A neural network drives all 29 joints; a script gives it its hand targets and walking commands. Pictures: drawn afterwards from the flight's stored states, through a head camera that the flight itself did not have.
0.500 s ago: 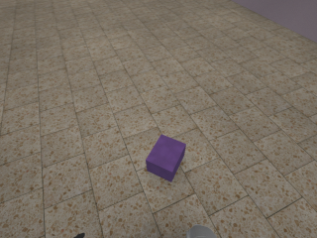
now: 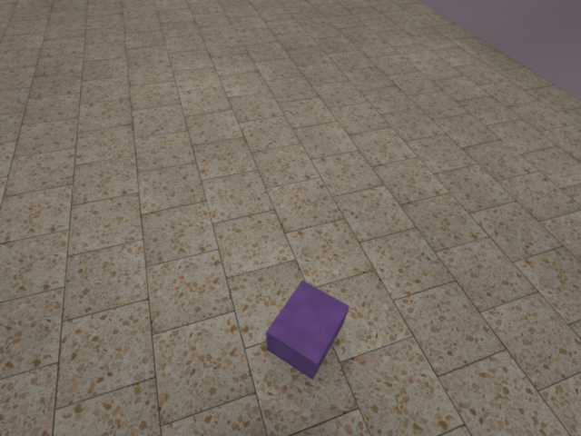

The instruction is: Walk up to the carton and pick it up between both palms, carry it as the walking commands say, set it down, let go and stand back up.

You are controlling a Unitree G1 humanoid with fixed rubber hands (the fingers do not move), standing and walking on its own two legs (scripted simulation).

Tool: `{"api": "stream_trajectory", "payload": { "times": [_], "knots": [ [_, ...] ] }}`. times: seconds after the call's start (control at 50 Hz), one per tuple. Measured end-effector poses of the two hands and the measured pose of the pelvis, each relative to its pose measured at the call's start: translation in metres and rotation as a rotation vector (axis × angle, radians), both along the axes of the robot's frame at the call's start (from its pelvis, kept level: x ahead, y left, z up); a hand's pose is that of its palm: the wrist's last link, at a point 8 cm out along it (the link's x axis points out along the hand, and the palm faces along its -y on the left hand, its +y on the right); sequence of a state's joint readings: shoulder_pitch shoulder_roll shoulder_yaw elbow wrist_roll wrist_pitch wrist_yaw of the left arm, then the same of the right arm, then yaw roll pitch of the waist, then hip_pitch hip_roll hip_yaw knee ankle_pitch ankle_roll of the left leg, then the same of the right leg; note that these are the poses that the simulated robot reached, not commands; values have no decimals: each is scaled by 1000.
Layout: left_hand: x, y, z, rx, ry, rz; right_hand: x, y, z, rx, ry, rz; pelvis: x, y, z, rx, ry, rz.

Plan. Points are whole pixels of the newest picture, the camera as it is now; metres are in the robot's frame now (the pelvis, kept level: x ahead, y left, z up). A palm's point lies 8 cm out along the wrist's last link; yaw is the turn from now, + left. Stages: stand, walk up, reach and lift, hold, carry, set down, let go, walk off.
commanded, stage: walk up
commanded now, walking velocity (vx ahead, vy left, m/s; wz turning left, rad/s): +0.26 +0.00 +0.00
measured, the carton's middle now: (307, 328) +0.56 -0.06 -0.68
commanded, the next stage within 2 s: none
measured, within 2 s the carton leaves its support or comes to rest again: neither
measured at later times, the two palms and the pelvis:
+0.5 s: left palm out of the picture +0.14 +0.19 -0.12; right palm out of the picture +0.08 -0.24 -0.14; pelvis +0.07 -0.03 +0.02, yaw +0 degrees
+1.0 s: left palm out of the picture +0.03 +0.31 -0.10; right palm (450, 433) +0.16 -0.23 -0.13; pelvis +0.08 +0.03 +0.01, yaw -9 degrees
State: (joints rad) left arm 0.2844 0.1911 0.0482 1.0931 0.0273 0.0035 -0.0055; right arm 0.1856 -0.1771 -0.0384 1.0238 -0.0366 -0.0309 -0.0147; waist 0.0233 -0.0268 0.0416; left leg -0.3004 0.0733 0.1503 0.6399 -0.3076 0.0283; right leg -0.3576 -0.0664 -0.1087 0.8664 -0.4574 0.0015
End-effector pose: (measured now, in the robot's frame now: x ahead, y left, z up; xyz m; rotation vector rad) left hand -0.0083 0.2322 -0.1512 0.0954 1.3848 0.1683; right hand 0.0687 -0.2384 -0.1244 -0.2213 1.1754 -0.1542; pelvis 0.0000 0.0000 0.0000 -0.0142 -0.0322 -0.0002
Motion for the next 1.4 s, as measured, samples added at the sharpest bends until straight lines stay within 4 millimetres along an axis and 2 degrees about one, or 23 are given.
{"api": "stream_trajectory", "payload": {
  "times": [0.1, 0.18, 0.22, 0.3, 0.38, 0.44, 0.52, 0.7, 0.74, 0.78, 0.86, 0.92, 0.98, 1.04, 1.08, 1.12, 1.18, 1.24, 1.3, 1.36, 1.4],
  "knots": [
    [58, -3, 11, 2, -68, -44, -7, 3, -3, 28, 43, -53, 25, 0, 6, 31, 0, -7],
    [110, -10, 21, 38, -136, -92, -16, 4, -18, 73, 104, -96, 44, -7, 4, 54, -5, -21],
    [130, -16, 24, 64, -160, -110, -19, 3, -27, 98, 146, -123, 51, -11, 2, 50, -17, -23],
    [154, -26, 33, 82, -173, -122, -20, 7, -31, 136, 208, -136, 60, -17, 6, 33, -12, -4],
    [162, -33, 36, 81, -164, -109, -10, 5, -25, 137, 223, -121, 66, -23, 11, 27, -2, -4],
    [160, -37, 35, 72, -152, -96, -1, 0, -20, 123, 217, -112, 69, -27, 14, 24, 3, -2],
    [147, -43, 31, 56, -122, -76, 11, -8, -13, 98, 204, -101, 73, -32, 17, 20, 5, 1],
    [97, -45, 26, 47, -19, -16, 20, -12, -9, 85, 201, -80, 77, -36, 18, 11, 1, 7],
    [84, -40, 26, 61, 14, 2, 23, -15, -11, 85, 195, -74, 77, -33, 16, 14, 16, -10],
    [64, -27, 29, 98, 74, 13, 32, -20, -13, 75, 174, -61, 76, -27, 15, 22, 34, -46],
    [31, 11, 46, 176, 173, 23, 58, -22, -11, 53, 77, -57, 75, -10, 15, 28, 47, -96],
    [23, 41, 55, 216, 209, 12, 76, -14, -7, 48, 25, -54, 76, 5, 15, 31, 49, -123],
    [31, 69, 57, 231, 218, -11, 90, 4, -3, 50, -4, -50, 77, 23, 14, 36, 58, -146],
    [52, 96, 49, 222, 205, -42, 99, 28, 0, 54, -27, -58, 81, 47, 12, 41, 68, -170],
    [76, 115, 38, 213, 181, -80, 98, 44, -3, 44, -42, -78, 87, 65, 5, 28, 76, -185],
    [108, 130, 29, 211, 143, -140, 87, 61, -4, 37, -29, -112, 90, 79, 2, 42, 75, -202],
    [167, 136, 25, 199, 49, -237, 64, 82, -1, 38, -1, -183, 97, 92, 4, 57, 73, -256],
    [225, 130, 26, 168, -54, -318, 40, 96, -1, 34, 19, -265, 105, 102, 5, 70, 69, -297],
    [278, 112, 30, 135, -152, -394, 19, 105, -6, 30, 47, -336, 114, 109, 3, 81, 65, -334],
    [319, 86, 34, 105, -238, -470, -1, 113, -17, 41, 79, -396, 123, 114, -2, 96, 62, -366],
    [338, 68, 36, 91, -283, -509, -13, 119, -28, 61, 107, -435, 130, 115, -6, 96, 56, -386]
  ]
}}
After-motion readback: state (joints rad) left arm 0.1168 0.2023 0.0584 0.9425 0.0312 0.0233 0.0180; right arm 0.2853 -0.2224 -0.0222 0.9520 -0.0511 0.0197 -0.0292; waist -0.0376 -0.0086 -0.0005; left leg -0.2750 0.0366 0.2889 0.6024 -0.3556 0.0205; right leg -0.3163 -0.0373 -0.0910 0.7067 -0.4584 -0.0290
